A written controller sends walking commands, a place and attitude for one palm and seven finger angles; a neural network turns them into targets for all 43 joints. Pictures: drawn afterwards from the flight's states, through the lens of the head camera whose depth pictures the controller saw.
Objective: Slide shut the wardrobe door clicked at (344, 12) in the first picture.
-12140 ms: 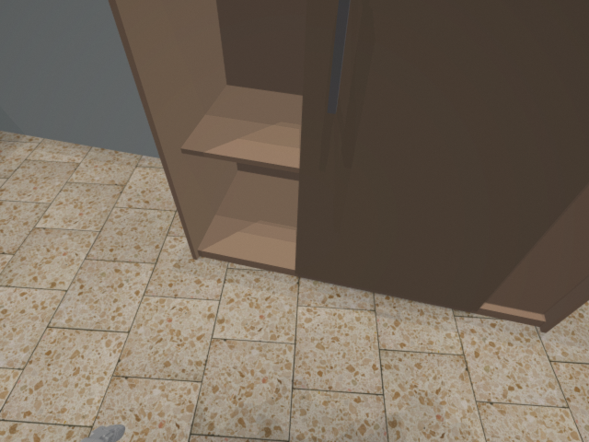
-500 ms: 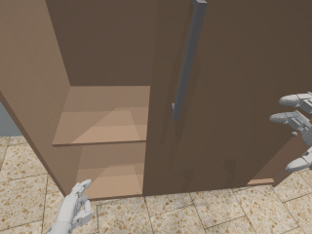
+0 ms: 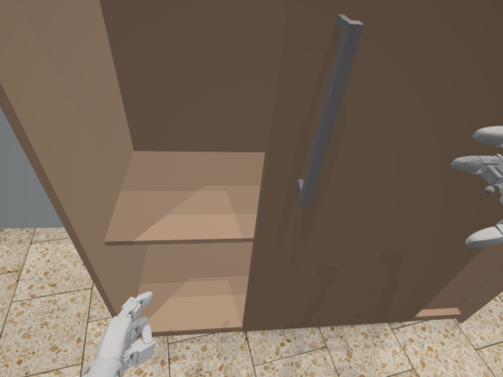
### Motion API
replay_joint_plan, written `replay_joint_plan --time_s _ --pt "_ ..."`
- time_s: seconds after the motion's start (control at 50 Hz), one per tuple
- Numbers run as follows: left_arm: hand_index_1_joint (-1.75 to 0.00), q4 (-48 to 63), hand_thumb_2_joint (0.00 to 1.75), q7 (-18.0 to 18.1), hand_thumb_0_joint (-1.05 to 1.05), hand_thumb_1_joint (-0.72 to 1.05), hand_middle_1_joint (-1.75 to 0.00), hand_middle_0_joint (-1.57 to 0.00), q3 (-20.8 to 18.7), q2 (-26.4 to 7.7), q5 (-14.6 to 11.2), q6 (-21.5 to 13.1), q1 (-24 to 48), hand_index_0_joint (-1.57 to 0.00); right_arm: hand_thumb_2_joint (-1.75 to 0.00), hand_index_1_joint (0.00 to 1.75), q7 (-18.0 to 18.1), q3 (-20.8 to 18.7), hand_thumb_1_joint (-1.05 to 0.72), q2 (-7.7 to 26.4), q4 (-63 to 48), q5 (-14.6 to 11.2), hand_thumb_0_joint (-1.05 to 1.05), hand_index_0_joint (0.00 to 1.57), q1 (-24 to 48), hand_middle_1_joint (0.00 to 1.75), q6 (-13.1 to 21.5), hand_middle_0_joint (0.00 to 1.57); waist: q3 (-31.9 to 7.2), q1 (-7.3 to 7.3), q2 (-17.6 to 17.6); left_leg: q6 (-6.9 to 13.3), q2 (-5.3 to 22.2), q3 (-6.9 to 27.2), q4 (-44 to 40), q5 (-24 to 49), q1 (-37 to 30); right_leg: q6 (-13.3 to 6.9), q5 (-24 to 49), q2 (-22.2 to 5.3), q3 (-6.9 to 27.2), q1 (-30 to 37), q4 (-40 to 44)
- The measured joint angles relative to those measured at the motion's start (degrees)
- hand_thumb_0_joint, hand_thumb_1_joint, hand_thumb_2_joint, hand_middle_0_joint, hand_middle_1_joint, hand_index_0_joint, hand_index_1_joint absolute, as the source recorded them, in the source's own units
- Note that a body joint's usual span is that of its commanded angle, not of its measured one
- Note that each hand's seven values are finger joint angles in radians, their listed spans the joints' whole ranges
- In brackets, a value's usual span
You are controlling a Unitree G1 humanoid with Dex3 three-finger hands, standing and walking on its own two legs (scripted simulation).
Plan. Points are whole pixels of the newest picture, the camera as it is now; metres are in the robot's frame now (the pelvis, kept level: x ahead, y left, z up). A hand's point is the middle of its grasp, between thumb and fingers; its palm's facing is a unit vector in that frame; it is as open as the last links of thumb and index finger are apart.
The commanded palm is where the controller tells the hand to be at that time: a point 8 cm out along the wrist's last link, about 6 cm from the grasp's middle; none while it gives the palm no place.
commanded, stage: move the hooked fingers beside the handle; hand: right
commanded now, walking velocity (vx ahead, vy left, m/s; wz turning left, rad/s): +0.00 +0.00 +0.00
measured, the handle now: (320, 126) +0.47 -0.09 +0.21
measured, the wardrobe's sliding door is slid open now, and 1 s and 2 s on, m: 0.42 0.42 0.42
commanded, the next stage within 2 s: none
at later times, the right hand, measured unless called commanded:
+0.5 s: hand (427, 188) +0.33 -0.22 +0.21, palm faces -0.07 +0.99 -0.10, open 14.0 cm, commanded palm +0.31 -0.27 +0.21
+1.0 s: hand (392, 151) +0.38 -0.18 +0.23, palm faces -0.07 +1.00 -0.03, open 14.0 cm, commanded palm +0.36 -0.22 +0.20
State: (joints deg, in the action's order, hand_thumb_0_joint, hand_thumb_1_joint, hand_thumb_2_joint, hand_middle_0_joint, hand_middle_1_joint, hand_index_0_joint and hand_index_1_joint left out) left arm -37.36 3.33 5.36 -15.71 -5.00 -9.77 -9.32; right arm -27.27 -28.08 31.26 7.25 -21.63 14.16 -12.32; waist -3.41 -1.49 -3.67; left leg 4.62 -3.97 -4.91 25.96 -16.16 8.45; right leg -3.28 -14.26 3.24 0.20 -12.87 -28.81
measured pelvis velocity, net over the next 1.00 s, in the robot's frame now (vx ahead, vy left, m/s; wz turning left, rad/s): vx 0.00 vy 0.00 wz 0.01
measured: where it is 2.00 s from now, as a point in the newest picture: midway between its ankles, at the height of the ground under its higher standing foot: outside the picture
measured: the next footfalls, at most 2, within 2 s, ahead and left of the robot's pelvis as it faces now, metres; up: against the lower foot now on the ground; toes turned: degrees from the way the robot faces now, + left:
none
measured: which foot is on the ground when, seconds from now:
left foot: down 0.00-1.00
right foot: down 0.00-1.00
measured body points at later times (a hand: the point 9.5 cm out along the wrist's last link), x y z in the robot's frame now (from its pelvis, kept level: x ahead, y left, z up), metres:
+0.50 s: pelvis -0.01 +0.00 +0.00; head -0.02 +0.03 +0.45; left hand +0.18 +0.24 -0.09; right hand +0.33 -0.28 +0.21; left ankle -0.02 +0.06 -0.74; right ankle +0.01 -0.08 -0.74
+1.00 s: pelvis +0.00 +0.00 +0.00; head -0.02 +0.02 +0.45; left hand +0.17 +0.23 -0.09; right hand +0.38 -0.23 +0.23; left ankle -0.02 +0.06 -0.74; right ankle +0.01 -0.08 -0.74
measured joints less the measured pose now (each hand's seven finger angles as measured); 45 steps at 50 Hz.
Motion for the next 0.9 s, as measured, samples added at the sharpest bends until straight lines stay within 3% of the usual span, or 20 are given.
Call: replay_joint_plan --time_s 0.06,0.1,0.2,0.26,0.3,0.36,0.44,0.58,0.62,0.76,0.9 --pt "-0.30 1.1 0.90 -0.3 0.01 0.90 -0.30 -0.20 -0.3 -1.1 -0.7 1.1 0.0 -0.21 -0.30 1.20 0.6 -0.4 0.49 1.9 4.9 1.8 -0.01 0.30 1.5 1.20 -4.2 0.30 0.5 0.12 -0.9 0.0 -0.1 0.1 0.4 0.2 1.2 0.1 0.3 -0.1 -0.1 -1.1 -0.2" --pt "-0.30 1.6 0.90 -0.3 0.01 0.90 -0.30 -0.20 -0.8 -2.0 -1.1 1.4 -0.3 -0.21 -0.30 1.20 0.2 1.2 0.49 1.5 5.0 2.6 -0.01 0.30 0.9 1.20 -5.1 0.30 1.1 -0.12 -1.6 -0.1 0.0 0.0 0.9 0.2 1.9 0.0 0.4 -0.1 -0.1 -1.8 -0.6" --pt "-0.30 0.3 0.90 0.5 0.01 0.90 -0.30 -0.20 -1.1 -2.3 -0.7 0.7 -0.9 -0.20 -0.30 1.20 -0.6 5.3 0.49 -4.1 -2.6 1.2 -0.01 0.29 -1.9 1.20 -0.5 0.29 1.8 -0.66 -1.3 -0.1 0.1 -0.2 1.3 -0.1 1.6 -0.2 0.1 0.1 0.0 -1.5 -0.9" --pt "-0.30 -0.9 0.90 0.7 0.01 0.90 -0.30 -0.20 -0.8 -1.1 -0.2 0.1 -0.8 -0.20 -0.30 1.20 0.5 5.7 0.50 -5.5 -3.3 0.5 -0.02 0.30 -0.2 1.20 2.5 0.30 1.2 -0.46 -0.3 0.1 0.0 -0.1 1.1 -0.3 0.7 0.0 -0.1 0.0 0.1 -0.6 -0.8" --pt "-0.30 -1.1 0.90 0.6 0.01 0.90 -0.30 -0.20 -0.5 -0.5 -0.1 0.2 -0.5 -0.20 -0.30 1.20 1.9 5.0 0.50 -4.9 -0.5 0.8 -0.02 0.30 2.4 1.20 2.3 0.30 0.7 -0.12 0.0 0.2 -0.1 -0.1 1.0 -0.2 0.7 0.2 -0.1 -0.1 0.0 -0.6 -0.8" --pt "-0.30 -0.5 0.90 0.4 0.01 0.90 -0.30 -0.20 -0.2 -0.2 -0.5 1.0 0.0 -0.21 -0.30 1.20 3.7 4.3 0.50 -2.4 6.5 2.3 -0.01 0.30 6.5 1.20 -1.0 0.30 0.7 0.49 -0.2 0.3 -0.2 0.0 1.1 0.0 1.4 0.3 0.1 -0.2 -0.1 -1.2 -0.7" --pt "-0.30 1.0 0.90 0.2 0.01 0.90 -0.30 -0.20 -0.7 -1.2 -1.0 1.5 -0.3 -0.21 -0.30 1.20 4.3 6.3 0.50 -1.7 9.7 4.4 -0.01 0.30 7.9 1.20 -3.8 0.30 1.7 0.66 -1.1 0.1 0.0 0.0 1.2 0.4 2.6 0.1 0.7 -0.1 -0.2 -2.3 -0.6" --pt "-0.30 -0.8 0.90 0.4 0.01 0.90 -0.30 -0.20 -0.7 -0.9 -0.2 0.6 -1.3 -0.20 -0.30 1.20 4.3 9.9 0.50 -8.4 2.6 2.3 -0.02 0.30 6.8 1.20 2.7 0.30 1.2 0.16 -0.4 -0.2 0.5 0.3 1.0 0.0 1.4 -0.3 0.6 0.4 -0.3 -0.7 0.3" --pt "-0.30 -1.3 0.90 0.2 0.01 0.90 -0.30 -0.20 -0.5 -0.4 -0.1 0.9 -1.1 -0.20 -0.30 1.20 5.6 9.8 0.50 -8.5 4.2 2.6 -0.02 0.30 8.5 1.20 2.6 0.30 0.6 0.40 -0.1 -0.2 0.5 0.5 1.0 -0.2 1.2 -0.3 0.5 0.4 -0.5 -0.5 0.5" --pt "-0.30 0.5 0.90 -0.1 0.01 0.90 -0.30 -0.20 -0.8 -0.6 -0.6 2.6 -0.7 -0.21 -0.30 1.20 9.8 12.3 0.50 -7.5 10.2 6.0 -0.01 0.30 11.9 1.20 -3.6 0.30 1.5 1.20 -0.7 -0.4 0.6 0.6 0.6 0.4 2.0 -0.4 1.2 0.6 -0.6 -1.1 1.2" --pt "-0.30 -1.2 0.90 0.1 0.01 0.90 -0.30 -0.20 -0.8 -0.2 0.4 2.3 -1.2 -0.21 -0.30 1.20 11.4 13.8 0.50 -11.6 5.9 5.3 -0.02 0.30 12.2 1.20 1.5 0.30 1.8 0.81 0.2 -0.5 0.8 0.9 -0.3 0.4 0.5 -0.6 1.4 0.8 -0.8 0.7 2.6"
